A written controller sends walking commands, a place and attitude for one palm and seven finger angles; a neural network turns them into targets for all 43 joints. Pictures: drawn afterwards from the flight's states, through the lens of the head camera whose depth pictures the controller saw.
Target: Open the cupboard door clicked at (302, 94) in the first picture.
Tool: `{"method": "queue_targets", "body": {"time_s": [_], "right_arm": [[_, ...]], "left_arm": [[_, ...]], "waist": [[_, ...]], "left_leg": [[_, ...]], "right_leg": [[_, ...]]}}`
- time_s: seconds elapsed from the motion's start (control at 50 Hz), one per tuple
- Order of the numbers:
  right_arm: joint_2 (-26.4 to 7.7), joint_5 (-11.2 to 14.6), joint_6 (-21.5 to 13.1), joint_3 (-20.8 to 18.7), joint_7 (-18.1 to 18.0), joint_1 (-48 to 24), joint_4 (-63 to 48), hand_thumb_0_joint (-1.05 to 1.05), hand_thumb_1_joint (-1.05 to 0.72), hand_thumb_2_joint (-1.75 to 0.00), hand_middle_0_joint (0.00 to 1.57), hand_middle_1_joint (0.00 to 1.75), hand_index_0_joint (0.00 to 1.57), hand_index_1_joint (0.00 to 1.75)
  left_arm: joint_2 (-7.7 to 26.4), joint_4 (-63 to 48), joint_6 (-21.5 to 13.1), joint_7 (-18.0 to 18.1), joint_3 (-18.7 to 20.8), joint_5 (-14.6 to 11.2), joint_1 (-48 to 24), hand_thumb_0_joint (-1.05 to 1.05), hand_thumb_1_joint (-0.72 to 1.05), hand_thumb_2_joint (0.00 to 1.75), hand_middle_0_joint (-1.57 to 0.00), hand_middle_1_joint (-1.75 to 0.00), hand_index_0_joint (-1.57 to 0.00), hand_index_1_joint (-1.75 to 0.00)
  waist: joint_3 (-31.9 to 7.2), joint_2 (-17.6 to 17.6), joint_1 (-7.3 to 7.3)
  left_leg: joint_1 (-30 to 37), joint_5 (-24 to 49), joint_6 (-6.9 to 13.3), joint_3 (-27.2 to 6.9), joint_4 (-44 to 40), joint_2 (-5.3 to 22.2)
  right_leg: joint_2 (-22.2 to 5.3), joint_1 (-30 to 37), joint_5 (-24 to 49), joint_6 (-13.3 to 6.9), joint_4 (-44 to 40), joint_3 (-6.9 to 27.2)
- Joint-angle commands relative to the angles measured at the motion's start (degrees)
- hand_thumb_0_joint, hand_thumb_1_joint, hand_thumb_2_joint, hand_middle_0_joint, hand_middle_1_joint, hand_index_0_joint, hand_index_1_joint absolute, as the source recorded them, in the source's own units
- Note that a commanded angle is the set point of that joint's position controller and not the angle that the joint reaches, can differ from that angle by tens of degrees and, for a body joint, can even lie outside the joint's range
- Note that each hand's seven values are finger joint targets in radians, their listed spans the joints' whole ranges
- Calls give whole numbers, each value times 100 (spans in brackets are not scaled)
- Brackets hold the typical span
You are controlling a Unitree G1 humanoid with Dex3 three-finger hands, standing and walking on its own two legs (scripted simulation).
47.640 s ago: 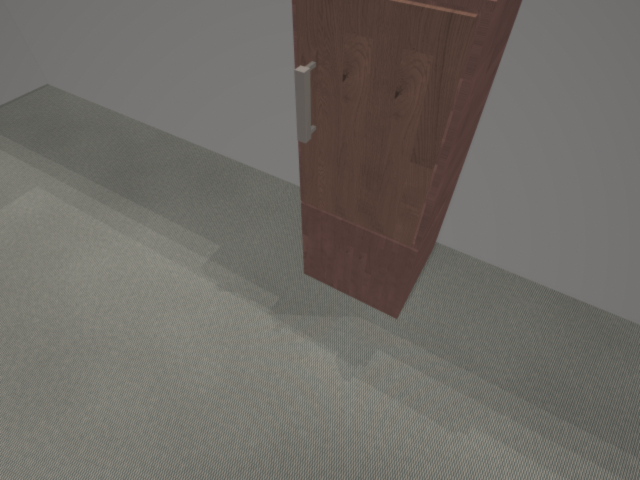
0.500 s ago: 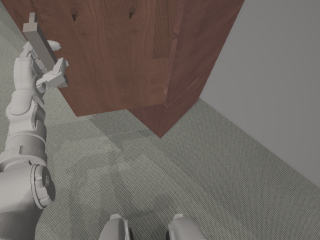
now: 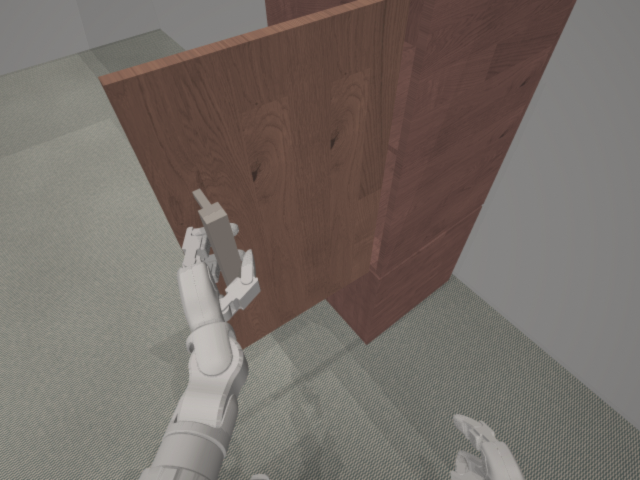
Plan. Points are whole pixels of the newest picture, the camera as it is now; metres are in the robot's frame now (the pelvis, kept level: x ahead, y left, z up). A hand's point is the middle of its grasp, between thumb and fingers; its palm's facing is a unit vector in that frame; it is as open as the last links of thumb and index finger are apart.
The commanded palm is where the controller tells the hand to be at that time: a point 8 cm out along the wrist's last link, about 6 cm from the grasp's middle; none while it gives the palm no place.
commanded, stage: pull the door open along its arc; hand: left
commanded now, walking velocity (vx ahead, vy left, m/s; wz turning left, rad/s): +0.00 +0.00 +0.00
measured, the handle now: (221, 248) +0.40 +0.14 +0.06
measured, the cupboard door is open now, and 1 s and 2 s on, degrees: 87 96 100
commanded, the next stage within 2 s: open thumb and fingers to let go in 0.18 s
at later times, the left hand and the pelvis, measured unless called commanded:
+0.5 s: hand (281, 301) +0.32 +0.06 +0.06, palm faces +0.38 -0.92 -0.02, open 7.0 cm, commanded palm +0.28 +0.10 +0.05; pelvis -0.01 -0.03 +0.00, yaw +3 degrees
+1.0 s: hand (278, 299) +0.33 +0.06 +0.06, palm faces +0.35 -0.94 +0.00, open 14.5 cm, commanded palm +0.28 +0.11 +0.05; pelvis -0.03 +0.00 -0.01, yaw +1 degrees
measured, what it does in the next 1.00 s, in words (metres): stands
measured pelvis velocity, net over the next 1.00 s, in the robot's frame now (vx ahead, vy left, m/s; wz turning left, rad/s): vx -0.03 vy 0.00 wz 0.03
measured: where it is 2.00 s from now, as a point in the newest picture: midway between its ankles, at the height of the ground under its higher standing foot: outside the picture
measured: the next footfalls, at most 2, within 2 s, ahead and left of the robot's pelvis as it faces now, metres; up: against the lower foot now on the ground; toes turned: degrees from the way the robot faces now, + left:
none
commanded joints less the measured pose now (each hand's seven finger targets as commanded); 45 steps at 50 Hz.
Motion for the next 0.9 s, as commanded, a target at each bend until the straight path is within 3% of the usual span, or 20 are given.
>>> {"method": "queue_targets", "body": {"time_s": [0.0, 0.06, 0.14, 0.22, 0.24, 0.26, 0.34, 0.48, 0.52, 0.66, 0.7, 0.78, 0.88], "right_arm": [[-660, -24, -186, -289, -70, 36, -608, 0, -90, -90, 20, 30, 20, 30], [-633, -34, -222, -281, -65, -47, -652, 0, -90, -90, 20, 30, 20, 30], [-605, -66, -294, -279, -62, -104, -622, 0, -90, -90, 20, 30, 20, 30], [-571, -107, -380, -322, -41, -129, -567, 0, -90, -90, 20, 30, 20, 30], [-592, -105, -383, -323, -62, -77, -509, 0, -90, -90, 20, 30, 20, 30], [-616, -112, -365, -331, -111, -145, -390, 0, -90, -90, 20, 30, 20, 30], [-579, -91, -361, -335, -196, -203, -311, 0, -90, -90, 20, 30, 20, 30], [-572, -57, -421, -290, -222, -250, -188, 0, -90, -90, 20, 30, 20, 30], [-590, -76, -450, -306, -217, -236, -167, 0, -90, -90, 20, 30, 20, 30], [-595, -88, -498, -321, -139, -188, -205, 0, -90, -90, 20, 30, 20, 30], [-594, -81, -493, -328, -127, -190, -200, 0, -90, -90, 20, 30, 20, 30], [-595, -97, -489, -320, -130, -226, -200, 0, -90, -90, 20, 30, 20, 30], [-591, -103, -490, -339, -106, -201, -189, 0, -90, -90, 20, 30, 20, 30]], "left_arm": [[264, -1595, -522, 157, 10, 10, -427, 0, 90, 90, -40, -135, -40, -135], [83, -1729, -490, 189, -217, 25, -26, 0, 90, 90, -40, -135, -40, -135], [-256, -1837, -409, 324, -655, 171, -31, 0, 90, 90, -40, -135, -40, -135], [-688, -1931, -333, 520, -1157, 488, -174, 0, 90, 90, -40, -135, -40, -135], [-564, -1865, -307, 552, -1098, 555, -413, 0, 90, 90, -40, -135, -40, -135], [-308, -1860, -336, 610, -918, 577, -1095, 0, 90, 90, -40, -135, -40, -135], [-200, -1610, -378, 531, -672, 381, -1042, 0, 62, 78, -38, -132, -38, -132], [-319, -1054, -510, 359, -666, 135, -1540, 0, 13, 57, -35, -127, -35, -127], [-214, -954, -598, 369, -520, 100, -1617, 0, -1, 51, -33, -125, -33, -125], [-319, -715, -726, 461, -577, 189, -1811, 0, -50, 30, -30, -120, -30, -120], [-335, -668, -724, 504, -596, 233, -1828, 0, -50, 30, -30, -120, -30, -120], [-351, -512, -675, 631, -575, 272, -1960, 0, -50, 30, -27, -100, -27, -100], [-524, -633, -632, 757, -729, 362, -2096, 0, -50, 30, -22, -75, -22, -75]], "waist": [[-1397, -409, 196], [-1318, -666, 197], [-1154, -910, 65], [-1284, -746, -28], [-1215, -980, -99], [-1191, -865, -187], [-1404, -989, -39], [-1130, -918, -89], [-1275, -979, -48], [-1341, -843, -10], [-1325, -841, -14], [-1220, -821, -19], [-1383, -623, -24]], "left_leg": [[1182, 1980, 114, 62, -400, -234], [1080, 1926, 116, 44, -395, -258], [973, 1722, 123, -3, -348, -277], [999, 1679, 132, -12, -238, -283], [887, 1616, 140, -57, -202, -276], [823, 1486, 148, -66, -135, -276], [729, 1355, 139, -93, -176, -323], [703, 1080, 150, -111, -245, -332], [677, 1051, 152, -119, -240, -340], [743, 1110, 167, -94, -249, -327], [769, 1078, 168, -72, -251, -316], [730, 964, 173, -63, -257, -306], [915, 1148, 166, -56, -259, -264]], "right_leg": [[-71, 987, 3489, 152, -747, 67], [-154, 1128, 3797, 215, -790, 140], [-249, 1074, 3902, 296, -870, 243], [-293, 874, 3866, 282, -785, 250], [-319, 841, 3804, 304, -823, 298], [-371, 689, 3687, 329, -853, 403], [-432, 937, 3533, 358, -967, 549], [-412, 681, 2876, 349, -1111, 523], [-414, 721, 2812, 359, -1102, 546], [-282, 512, 2511, 255, -935, 319], [-248, 435, 2339, 224, -936, 273], [-197, 277, 1969, 191, -959, 230], [-91, 151, 1882, 99, -807, 64]]}}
